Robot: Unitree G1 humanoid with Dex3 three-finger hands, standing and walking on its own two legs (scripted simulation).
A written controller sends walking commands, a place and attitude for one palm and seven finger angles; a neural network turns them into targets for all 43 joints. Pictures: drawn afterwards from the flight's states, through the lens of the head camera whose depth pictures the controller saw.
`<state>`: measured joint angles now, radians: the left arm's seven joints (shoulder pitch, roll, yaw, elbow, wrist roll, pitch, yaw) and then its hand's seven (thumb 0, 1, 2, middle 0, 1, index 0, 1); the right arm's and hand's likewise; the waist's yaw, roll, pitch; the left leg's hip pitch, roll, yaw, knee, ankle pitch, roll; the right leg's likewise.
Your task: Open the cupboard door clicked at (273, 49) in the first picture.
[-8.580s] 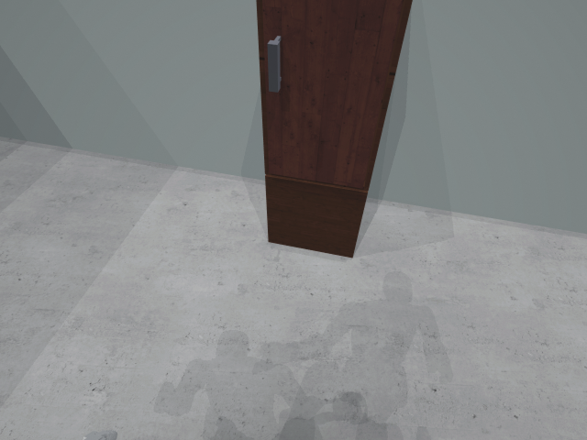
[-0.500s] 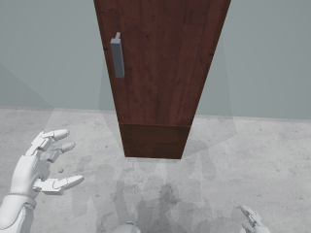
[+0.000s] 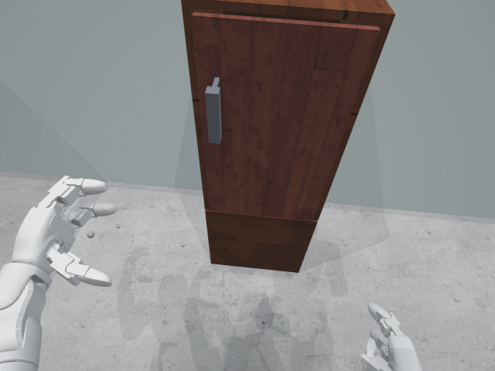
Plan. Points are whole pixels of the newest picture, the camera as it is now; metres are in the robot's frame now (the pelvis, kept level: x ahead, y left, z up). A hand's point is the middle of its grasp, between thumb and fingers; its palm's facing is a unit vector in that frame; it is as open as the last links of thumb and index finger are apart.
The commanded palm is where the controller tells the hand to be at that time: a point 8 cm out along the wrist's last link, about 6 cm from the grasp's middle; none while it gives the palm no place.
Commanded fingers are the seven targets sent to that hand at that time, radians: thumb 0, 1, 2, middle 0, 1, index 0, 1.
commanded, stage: raise the hand with hooked fingers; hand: left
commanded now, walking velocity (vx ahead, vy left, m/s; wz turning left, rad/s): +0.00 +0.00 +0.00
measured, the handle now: (215, 110) +0.61 +0.13 +0.09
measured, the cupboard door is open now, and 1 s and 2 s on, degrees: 0 0 0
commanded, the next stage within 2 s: move the hooked fingers beside the handle in 0.66 s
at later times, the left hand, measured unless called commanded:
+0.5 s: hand (104, 217) +0.30 +0.24 +0.11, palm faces +0.01 -1.00 -0.02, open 14.0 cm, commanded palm +0.27 +0.29 +0.11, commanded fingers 0.00 -0.50 0.30 -0.30 -1.20 -0.30 -1.20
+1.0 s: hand (120, 201) +0.33 +0.23 +0.11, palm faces -0.01 -1.00 -0.01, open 14.0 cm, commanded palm +0.31 +0.28 +0.11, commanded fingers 0.00 -0.50 0.30 -0.30 -1.20 -0.30 -1.20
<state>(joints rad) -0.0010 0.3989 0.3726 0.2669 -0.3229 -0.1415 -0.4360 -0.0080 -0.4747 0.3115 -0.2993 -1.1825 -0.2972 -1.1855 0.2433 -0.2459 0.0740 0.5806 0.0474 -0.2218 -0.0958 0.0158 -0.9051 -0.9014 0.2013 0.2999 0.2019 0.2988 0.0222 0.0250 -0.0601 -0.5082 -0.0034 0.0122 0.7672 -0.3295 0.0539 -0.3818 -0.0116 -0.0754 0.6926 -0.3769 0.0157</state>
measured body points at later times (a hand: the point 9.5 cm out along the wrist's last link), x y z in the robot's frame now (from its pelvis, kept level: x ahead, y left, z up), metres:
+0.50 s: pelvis +0.00 -0.02 +0.01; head +0.01 -0.02 +0.46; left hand +0.29 +0.30 +0.11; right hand +0.15 -0.28 -0.07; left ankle +0.04 +0.08 -0.71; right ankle -0.01 -0.14 -0.71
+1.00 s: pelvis +0.00 -0.03 +0.00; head +0.02 -0.03 +0.45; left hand +0.32 +0.28 +0.11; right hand +0.15 -0.28 -0.08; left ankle +0.04 +0.08 -0.71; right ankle -0.01 -0.14 -0.71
